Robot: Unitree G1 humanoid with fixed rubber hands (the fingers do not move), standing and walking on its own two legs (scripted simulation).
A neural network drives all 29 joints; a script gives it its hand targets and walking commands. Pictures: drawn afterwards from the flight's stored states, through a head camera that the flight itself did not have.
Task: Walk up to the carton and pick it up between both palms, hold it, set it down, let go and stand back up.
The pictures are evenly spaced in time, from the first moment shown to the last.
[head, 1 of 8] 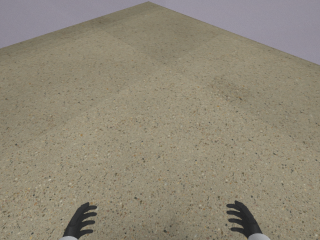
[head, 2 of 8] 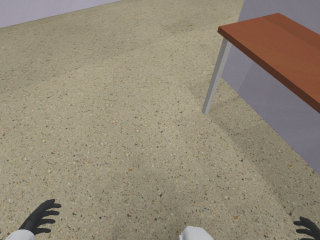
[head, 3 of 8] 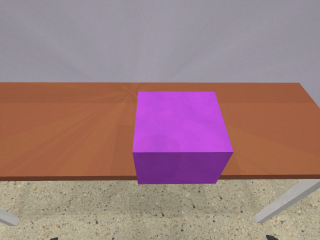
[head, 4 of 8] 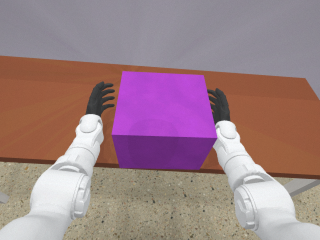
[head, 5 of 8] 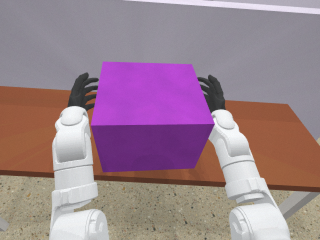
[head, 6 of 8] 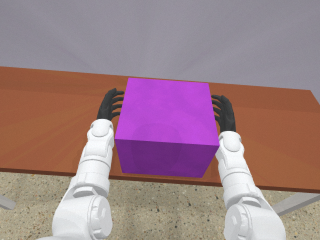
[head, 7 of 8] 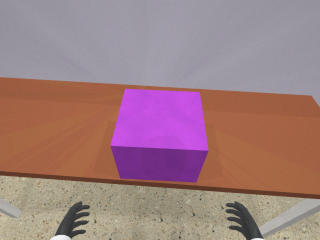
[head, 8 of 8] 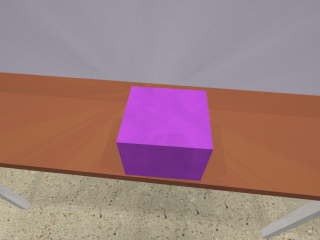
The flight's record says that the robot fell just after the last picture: no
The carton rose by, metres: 0.15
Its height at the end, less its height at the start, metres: +0.00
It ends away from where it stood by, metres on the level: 0.06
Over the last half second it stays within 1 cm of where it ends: yes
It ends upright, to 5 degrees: yes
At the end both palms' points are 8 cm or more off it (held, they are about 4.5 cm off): yes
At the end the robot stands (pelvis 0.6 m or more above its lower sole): yes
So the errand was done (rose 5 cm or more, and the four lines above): yes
